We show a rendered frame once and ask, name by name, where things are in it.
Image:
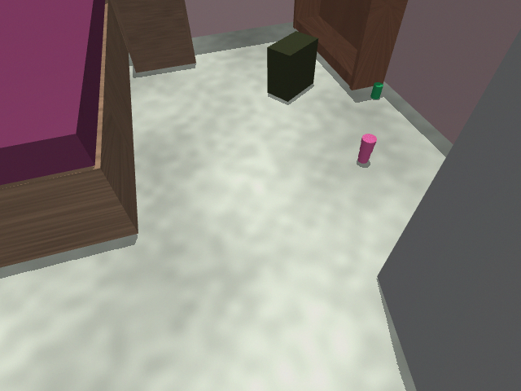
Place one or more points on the bed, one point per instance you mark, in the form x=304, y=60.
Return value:
x=67, y=175

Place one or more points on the bookshelf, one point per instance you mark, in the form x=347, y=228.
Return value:
x=355, y=37

